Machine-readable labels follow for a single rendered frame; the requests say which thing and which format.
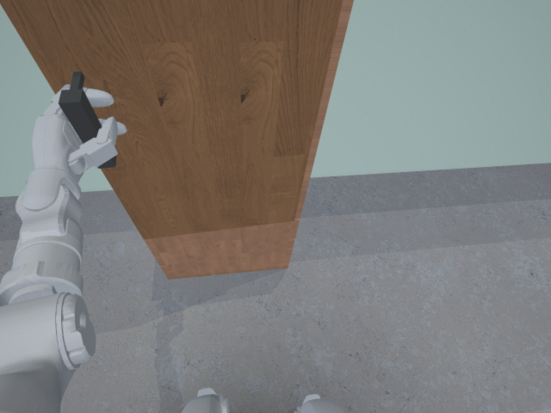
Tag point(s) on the left robot upper arm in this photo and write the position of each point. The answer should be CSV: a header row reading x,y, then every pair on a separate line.
x,y
42,342

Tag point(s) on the handle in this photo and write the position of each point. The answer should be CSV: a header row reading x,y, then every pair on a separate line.
x,y
81,115

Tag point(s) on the robot left shin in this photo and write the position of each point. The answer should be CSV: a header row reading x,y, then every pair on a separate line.
x,y
206,391

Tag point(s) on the left robot forearm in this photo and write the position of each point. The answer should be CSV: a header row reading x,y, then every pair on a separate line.
x,y
49,251

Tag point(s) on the cupboard door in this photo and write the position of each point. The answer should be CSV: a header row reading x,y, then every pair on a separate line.
x,y
220,99

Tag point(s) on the robot left hand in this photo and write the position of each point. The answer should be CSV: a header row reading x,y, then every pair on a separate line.
x,y
55,144

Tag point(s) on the robot right shin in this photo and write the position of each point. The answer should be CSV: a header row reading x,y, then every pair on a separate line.
x,y
311,397

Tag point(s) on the robot shin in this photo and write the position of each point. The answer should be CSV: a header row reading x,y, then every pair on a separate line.
x,y
206,391
311,397

